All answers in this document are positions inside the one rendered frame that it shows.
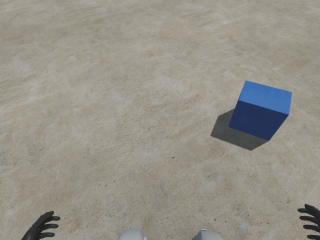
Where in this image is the carton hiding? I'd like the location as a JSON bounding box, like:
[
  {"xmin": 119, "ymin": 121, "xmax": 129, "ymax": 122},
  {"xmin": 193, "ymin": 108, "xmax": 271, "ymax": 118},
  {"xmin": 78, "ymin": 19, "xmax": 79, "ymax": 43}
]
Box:
[{"xmin": 228, "ymin": 80, "xmax": 292, "ymax": 141}]

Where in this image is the robot right hand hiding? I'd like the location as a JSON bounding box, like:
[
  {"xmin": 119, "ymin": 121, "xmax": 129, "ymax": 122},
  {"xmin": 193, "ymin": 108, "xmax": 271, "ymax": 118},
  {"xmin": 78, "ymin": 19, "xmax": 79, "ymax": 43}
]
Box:
[{"xmin": 297, "ymin": 204, "xmax": 320, "ymax": 240}]

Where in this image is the left robot thigh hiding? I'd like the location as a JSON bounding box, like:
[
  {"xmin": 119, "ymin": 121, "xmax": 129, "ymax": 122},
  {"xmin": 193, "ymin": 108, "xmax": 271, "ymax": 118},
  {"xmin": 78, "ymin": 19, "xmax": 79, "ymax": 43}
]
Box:
[{"xmin": 117, "ymin": 228, "xmax": 147, "ymax": 240}]

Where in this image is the robot left hand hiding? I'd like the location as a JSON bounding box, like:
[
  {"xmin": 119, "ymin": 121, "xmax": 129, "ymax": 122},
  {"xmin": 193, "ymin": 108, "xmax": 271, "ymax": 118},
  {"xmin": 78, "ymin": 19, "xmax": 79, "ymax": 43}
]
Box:
[{"xmin": 21, "ymin": 211, "xmax": 61, "ymax": 240}]

